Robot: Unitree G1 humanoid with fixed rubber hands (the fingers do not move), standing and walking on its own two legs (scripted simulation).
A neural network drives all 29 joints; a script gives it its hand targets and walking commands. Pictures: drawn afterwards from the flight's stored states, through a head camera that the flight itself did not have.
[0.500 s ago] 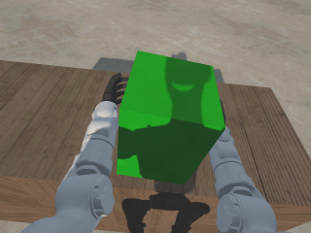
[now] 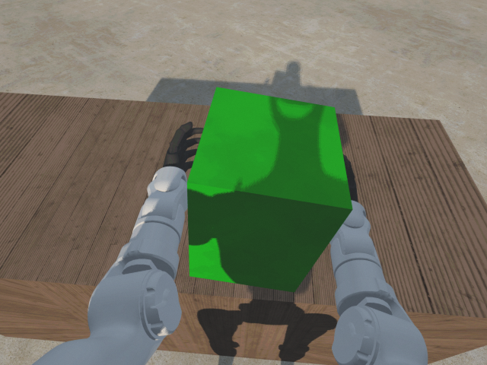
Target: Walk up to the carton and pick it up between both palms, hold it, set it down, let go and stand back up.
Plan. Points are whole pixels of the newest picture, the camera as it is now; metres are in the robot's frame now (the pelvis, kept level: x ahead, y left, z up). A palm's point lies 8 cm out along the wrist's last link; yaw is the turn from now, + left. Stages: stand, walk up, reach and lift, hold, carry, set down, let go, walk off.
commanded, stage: set down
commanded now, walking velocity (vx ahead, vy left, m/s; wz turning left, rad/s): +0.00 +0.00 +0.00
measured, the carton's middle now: (258, 196) +0.39 -0.05 +0.05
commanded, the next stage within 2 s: none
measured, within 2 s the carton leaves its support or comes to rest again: rests again in 1.00 s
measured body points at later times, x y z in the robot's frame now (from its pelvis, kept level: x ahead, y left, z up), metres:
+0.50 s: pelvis +0.00 +0.00 +0.00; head +0.04 +0.01 +0.45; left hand +0.43 +0.09 +0.07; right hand +0.37 -0.20 +0.04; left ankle -0.03 +0.11 -0.75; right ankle -0.01 -0.12 -0.75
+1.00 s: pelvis -0.01 +0.00 +0.00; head +0.05 +0.00 +0.44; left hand +0.43 +0.09 +0.05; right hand +0.37 -0.20 +0.03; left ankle -0.03 +0.11 -0.75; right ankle -0.01 -0.12 -0.75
